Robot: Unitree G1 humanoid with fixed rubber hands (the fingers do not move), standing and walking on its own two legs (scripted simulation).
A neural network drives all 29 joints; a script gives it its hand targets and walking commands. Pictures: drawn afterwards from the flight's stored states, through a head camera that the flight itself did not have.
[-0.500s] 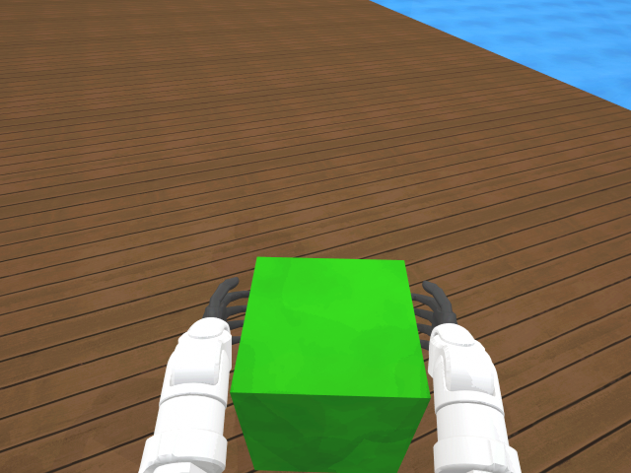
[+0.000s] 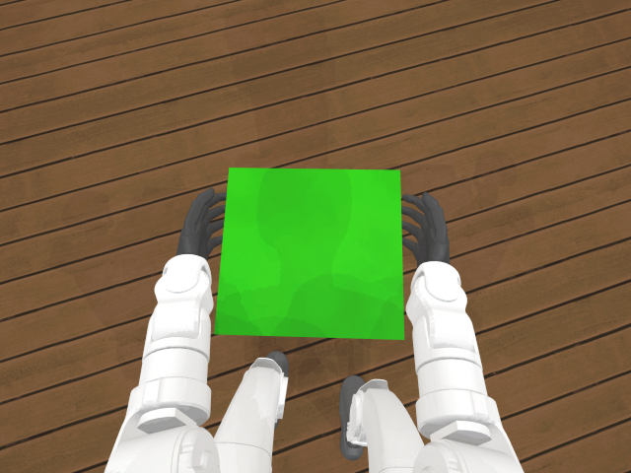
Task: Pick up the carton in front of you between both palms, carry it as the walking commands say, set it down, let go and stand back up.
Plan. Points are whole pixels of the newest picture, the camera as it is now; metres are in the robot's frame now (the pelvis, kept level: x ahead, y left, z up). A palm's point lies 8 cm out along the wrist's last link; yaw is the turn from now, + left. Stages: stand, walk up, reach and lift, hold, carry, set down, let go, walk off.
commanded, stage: set down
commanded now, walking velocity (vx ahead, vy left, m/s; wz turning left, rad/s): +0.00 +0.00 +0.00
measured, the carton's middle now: (315, 266) +0.36 +0.05 -0.16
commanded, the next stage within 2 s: none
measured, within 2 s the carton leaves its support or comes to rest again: neither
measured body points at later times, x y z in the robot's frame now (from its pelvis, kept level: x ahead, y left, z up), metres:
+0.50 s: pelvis -0.04 +0.02 -0.15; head +0.20 +0.03 +0.23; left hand +0.41 +0.22 -0.22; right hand +0.44 -0.08 -0.21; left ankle +0.08 +0.13 -0.68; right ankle +0.04 -0.10 -0.68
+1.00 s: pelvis -0.06 +0.01 -0.26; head +0.26 +0.03 +0.06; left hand +0.43 +0.24 -0.38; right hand +0.49 -0.05 -0.38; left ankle +0.08 +0.13 -0.68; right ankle +0.04 -0.10 -0.68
